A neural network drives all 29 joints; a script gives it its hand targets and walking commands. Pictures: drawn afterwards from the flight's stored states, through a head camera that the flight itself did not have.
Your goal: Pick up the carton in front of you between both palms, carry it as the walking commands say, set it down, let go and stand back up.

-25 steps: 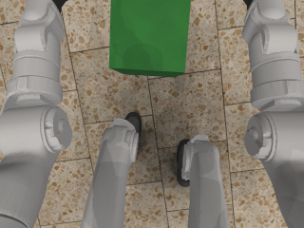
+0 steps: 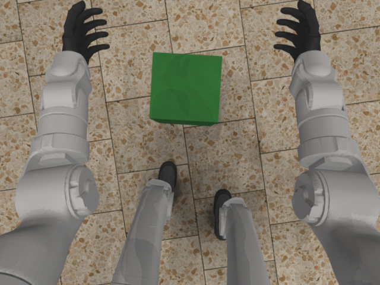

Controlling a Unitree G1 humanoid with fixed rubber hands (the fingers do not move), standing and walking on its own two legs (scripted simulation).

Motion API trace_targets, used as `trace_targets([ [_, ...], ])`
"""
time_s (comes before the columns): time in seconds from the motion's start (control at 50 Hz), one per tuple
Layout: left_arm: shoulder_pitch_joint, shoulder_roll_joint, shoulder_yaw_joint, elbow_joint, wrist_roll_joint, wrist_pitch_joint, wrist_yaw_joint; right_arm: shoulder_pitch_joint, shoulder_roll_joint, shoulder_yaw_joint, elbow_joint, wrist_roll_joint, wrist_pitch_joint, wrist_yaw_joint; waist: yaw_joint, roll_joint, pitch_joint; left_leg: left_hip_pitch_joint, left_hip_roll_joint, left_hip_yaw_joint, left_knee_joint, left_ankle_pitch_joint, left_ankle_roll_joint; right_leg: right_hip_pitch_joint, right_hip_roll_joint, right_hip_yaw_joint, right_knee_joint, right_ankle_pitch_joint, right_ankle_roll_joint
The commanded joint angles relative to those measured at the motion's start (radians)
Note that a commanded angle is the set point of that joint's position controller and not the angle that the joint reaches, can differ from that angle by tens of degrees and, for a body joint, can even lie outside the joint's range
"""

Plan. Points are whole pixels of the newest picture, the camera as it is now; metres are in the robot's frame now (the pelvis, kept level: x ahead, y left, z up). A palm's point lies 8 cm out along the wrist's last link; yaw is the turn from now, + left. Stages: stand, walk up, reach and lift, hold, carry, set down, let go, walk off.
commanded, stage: let go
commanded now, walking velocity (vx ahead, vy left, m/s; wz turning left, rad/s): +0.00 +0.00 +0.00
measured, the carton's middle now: (186, 94) +0.51 +0.09 -0.52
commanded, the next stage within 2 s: stand in 1.26 s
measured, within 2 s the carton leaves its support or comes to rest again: neither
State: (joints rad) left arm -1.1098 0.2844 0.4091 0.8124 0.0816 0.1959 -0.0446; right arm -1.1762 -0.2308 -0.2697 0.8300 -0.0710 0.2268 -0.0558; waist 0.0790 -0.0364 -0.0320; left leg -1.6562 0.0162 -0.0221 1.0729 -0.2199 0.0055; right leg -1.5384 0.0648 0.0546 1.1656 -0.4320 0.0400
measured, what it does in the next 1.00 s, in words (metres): rises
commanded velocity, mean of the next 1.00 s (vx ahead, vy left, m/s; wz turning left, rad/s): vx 0.00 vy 0.00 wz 0.00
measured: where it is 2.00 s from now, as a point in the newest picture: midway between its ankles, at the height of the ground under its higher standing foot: (193, 208)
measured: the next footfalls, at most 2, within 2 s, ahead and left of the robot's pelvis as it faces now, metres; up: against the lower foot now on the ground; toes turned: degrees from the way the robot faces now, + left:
none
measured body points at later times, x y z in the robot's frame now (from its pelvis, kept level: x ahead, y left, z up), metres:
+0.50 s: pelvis +0.05 +0.01 +0.10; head +0.23 +0.04 +0.51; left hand +0.32 +0.27 -0.01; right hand +0.39 -0.17 +0.00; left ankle +0.11 +0.12 -0.61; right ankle +0.03 -0.13 -0.61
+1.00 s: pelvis +0.09 -0.02 +0.13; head +0.12 -0.01 +0.58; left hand +0.25 +0.22 +0.05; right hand +0.27 -0.24 +0.06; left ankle +0.11 +0.12 -0.61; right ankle +0.03 -0.13 -0.61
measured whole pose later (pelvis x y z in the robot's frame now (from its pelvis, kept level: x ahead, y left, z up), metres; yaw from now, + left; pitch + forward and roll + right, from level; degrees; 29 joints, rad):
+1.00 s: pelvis +0.09 -0.02 +0.13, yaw +3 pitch -2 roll +2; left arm 0.23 0.22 0.05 0.40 0.01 0.10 -0.07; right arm 0.22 -0.21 -0.04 0.44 0.00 0.07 0.06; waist 0.00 -0.05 0.10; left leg -0.19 -0.01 -0.01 0.40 -0.17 -0.02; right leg -0.07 0.01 0.07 0.45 -0.34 -0.01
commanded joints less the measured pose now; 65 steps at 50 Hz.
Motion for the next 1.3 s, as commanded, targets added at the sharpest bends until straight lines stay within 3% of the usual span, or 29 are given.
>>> trace_targets([
  [0.0,-0.048,0.12,-0.006,-0.144,0.04,-0.018,-0.027,-0.055,-0.037,-0.022,-0.163,-0.045,-0.014,-0.019,0.027,-0.006,-1.088,1.09,-0.063,0.062,-0.026,0.485,-0.005,0.284,0.056,-0.096,-0.21,0.308,0.038],
  [0.06,0.098,0.117,-0.041,-0.219,0.061,-0.025,-0.052,0.098,0.001,-0.014,-0.257,-0.055,-0.022,-0.035,0.03,0.022,-1.071,1.196,-0.061,0.055,-0.073,0.535,0.002,0.338,0.055,-0.095,-0.264,0.34,0.035],
  [0.16,0.299,0.098,-0.103,-0.303,0.038,-0.056,-0.068,0.292,0.02,0.024,-0.355,-0.031,-0.068,-0.027,0.03,0.058,-0.929,1.355,-0.044,0.016,-0.164,0.532,0.004,0.36,0.04,-0.089,-0.364,0.277,0.024],
  [0.32,0.646,0.028,-0.194,-0.331,-0.036,-0.127,-0.067,0.629,0.021,0.052,-0.327,-0.018,-0.153,0.025,-0.012,0.058,-0.693,1.465,-0.019,-0.03,-0.31,0.421,-0.009,0.477,0.017,-0.077,-0.489,0.184,0.003],
  [0.44,0.888,0.012,-0.254,-0.391,-0.055,-0.165,-0.046,0.858,-0.001,0.075,-0.328,0.005,-0.198,0.057,-0.022,0.082,-0.539,1.544,-0.015,-0.038,-0.402,0.346,-0.02,0.639,0.002,-0.061,-0.565,0.151,-0.015],
  [0.64,1.229,0.005,-0.322,-0.493,-0.088,-0.201,-0.015,1.171,-0.027,0.141,-0.396,0.04,-0.252,0.091,-0.041,0.054,-0.26,1.657,-0.039,-0.012,-0.554,0.322,-0.032,0.993,-0.019,-0.041,-0.724,0.229,-0.028],
  [0.8,1.315,0.029,-0.338,-0.511,-0.085,-0.167,-0.021,1.319,-0.045,0.188,-0.455,0.06,-0.224,0.103,-0.069,-0.028,-0.024,1.797,-0.072,0.012,-0.625,0.256,-0.027,1.068,-0.061,-0.016,-0.863,0.234,-0.044],
  [0.94,1.325,0.042,-0.327,-0.503,-0.069,-0.106,-0.024,1.34,-0.047,0.209,-0.488,0.07,-0.167,0.12,-0.067,-0.012,0.076,1.861,-0.084,0.024,-0.628,0.245,-0.023,1.085,-0.077,-0.005,-0.894,0.241,-0.048],
  [1.14,1.332,0.034,-0.328,-0.5,-0.062,-0.085,-0.022,1.354,-0.06,0.197,-0.488,0.056,-0.136,0.121,-0.07,0.009,0.043,1.856,-0.079,0.021,-0.629,0.345,-0.022,1.197,-0.043,-0.013,-0.842,0.408,-0.026],
  [1.16,1.331,0.071,-0.321,-0.534,-0.036,-0.034,0.005,1.423,-0.051,0.205,-0.417,0.071,-0.161,0.097,-0.071,0.043,-0.015,1.803,-0.105,0.038,-0.599,0.338,-0.033,1.267,-0.039,-0.014,-0.795,0.519,-0.017],
  [1.2,1.342,0.059,-0.337,-0.523,-0.049,-0.021,0.021,1.396,-0.052,0.214,-0.444,0.073,-0.17,0.083,-0.069,0.006,-0.01,1.762,-0.106,0.033,-0.588,0.334,-0.026,1.271,-0.038,-0.02,-0.771,0.552,-0.009],
  [1.24,1.342,0.05,-0.344,-0.522,-0.056,-0.015,0.027,1.375,-0.056,0.214,-0.461,0.07,-0.172,0.078,-0.064,-0.002,-0.007,1.741,-0.103,0.031,-0.587,0.326,-0.024,1.266,-0.038,-0.021,-0.771,0.536,-0.012],
  [1.26,1.315,0.153,-0.312,-0.398,-0.056,-0.074,0.059,1.348,-0.184,0.185,-0.308,0.015,-0.177,0.053,-0.045,-0.103,0.021,1.553,0.023,0.016,-0.556,0.23,-0.029,1.242,-0.092,-0.003,-0.781,0.335,0.002],
  [1.28,1.322,0.157,-0.313,-0.395,-0.041,-0.103,0.067,1.364,-0.186,0.18,-0.311,0.018,-0.183,0.044,-0.072,-0.098,0.021,1.52,0.019,0.006,-0.558,0.147,-0.022,1.267,-0.1,0.033,-0.789,0.254,-0.007],
])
